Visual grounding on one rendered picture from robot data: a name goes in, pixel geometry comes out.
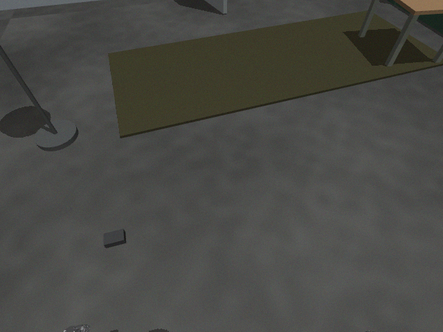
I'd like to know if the floor lamp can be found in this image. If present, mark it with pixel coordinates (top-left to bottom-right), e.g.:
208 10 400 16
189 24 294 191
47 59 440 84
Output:
0 45 78 151

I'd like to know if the small box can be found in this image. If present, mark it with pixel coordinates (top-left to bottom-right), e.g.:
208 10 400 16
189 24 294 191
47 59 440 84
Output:
103 229 126 248

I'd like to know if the sofa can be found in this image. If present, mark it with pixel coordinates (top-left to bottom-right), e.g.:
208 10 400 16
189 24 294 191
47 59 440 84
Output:
387 0 443 34

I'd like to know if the coffee table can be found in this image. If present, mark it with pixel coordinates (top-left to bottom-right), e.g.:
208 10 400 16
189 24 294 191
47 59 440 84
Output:
359 0 443 66

